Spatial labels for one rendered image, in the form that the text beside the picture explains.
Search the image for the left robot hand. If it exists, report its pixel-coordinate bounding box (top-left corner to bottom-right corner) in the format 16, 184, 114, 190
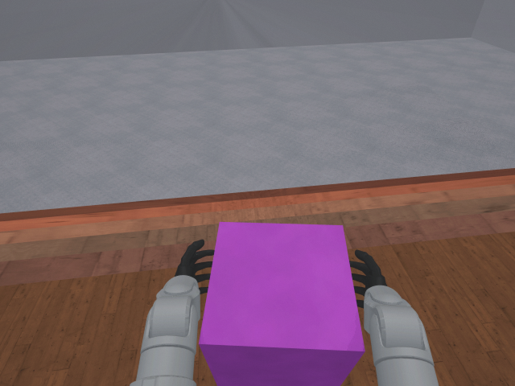
175, 240, 215, 294

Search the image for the right robot hand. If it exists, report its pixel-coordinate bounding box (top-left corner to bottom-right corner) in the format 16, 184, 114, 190
349, 250, 387, 309

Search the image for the robot right forearm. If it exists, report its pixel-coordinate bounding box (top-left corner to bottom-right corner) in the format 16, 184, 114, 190
364, 285, 439, 386

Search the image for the carton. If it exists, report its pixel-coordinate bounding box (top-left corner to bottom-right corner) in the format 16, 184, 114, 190
199, 222, 365, 386

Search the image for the robot left forearm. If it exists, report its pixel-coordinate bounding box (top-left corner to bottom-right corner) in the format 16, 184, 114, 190
130, 275, 200, 386

